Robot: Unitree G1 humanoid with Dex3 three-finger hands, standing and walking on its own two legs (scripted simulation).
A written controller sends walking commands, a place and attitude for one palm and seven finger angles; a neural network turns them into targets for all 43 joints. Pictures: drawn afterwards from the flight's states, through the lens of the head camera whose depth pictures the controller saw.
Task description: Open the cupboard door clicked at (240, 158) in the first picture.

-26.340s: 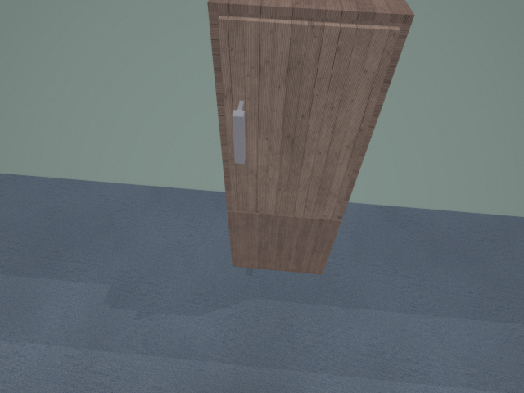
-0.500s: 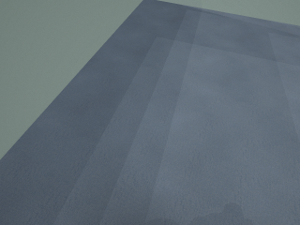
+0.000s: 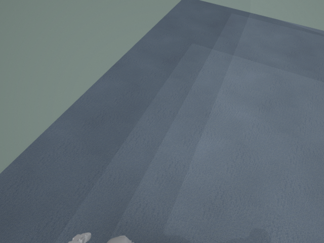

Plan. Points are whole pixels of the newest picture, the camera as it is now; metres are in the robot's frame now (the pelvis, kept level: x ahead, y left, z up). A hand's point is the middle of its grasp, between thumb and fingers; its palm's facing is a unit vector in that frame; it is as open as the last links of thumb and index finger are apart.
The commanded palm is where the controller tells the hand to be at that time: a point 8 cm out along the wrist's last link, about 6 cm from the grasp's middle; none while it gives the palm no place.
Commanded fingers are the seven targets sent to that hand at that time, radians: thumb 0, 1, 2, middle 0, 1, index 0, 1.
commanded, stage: turn to face it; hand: left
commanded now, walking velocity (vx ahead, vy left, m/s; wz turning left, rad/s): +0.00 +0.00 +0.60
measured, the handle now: out of the picture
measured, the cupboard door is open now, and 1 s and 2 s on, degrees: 49 49 49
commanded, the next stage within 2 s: none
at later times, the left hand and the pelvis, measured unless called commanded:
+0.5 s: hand out of the picture +0.10 +0.19 -0.15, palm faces +0.28 -0.90 -0.32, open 7.4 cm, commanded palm none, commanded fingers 0.00 0.90 0.90 -0.20 -0.30 -0.20 -0.30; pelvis +0.06 -0.05 -0.01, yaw +17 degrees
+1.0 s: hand out of the picture +0.00 +0.18 -0.17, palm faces +0.59 -0.77 -0.24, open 7.4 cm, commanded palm none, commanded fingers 0.00 0.90 0.90 -0.20 -0.30 -0.20 -0.30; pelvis +0.06 -0.05 +0.00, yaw +36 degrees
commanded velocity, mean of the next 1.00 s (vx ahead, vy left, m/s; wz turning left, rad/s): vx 0.00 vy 0.00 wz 0.60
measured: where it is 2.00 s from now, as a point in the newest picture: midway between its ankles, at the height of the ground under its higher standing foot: outside the picture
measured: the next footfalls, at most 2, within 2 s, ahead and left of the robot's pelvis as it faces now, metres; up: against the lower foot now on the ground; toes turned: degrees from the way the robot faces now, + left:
left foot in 0.06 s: +0.08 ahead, +0.12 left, +0.00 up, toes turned +11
right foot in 0.44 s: +0.14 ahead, -0.15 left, +0.00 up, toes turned +12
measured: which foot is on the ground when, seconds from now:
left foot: up 0.00-0.04, down 0.06-0.44, up 0.46-0.80, down 0.82-1.00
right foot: down 0.00-0.06, up 0.08-0.42, down 0.44-0.82, up 0.84-1.00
